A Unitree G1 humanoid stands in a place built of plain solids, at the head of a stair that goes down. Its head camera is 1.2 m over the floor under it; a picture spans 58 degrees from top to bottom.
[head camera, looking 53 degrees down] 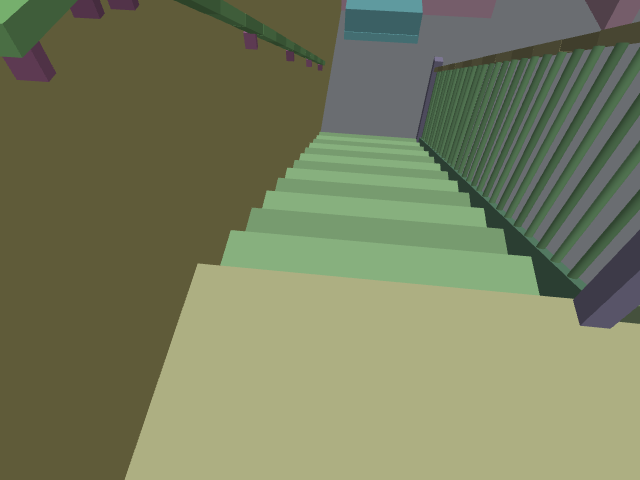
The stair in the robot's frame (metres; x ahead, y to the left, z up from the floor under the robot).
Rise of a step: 0.19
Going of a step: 0.30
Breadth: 1.20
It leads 6 degrees to the right of straight ahead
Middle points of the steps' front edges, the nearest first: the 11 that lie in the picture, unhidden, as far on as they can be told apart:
0.74 -0.19 0.00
1.03 -0.23 -0.19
1.33 -0.26 -0.38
1.62 -0.30 -0.58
1.91 -0.33 -0.77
2.21 -0.36 -0.96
2.50 -0.39 -1.15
2.80 -0.43 -1.34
3.09 -0.46 -1.54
3.38 -0.49 -1.73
3.68 -0.52 -1.92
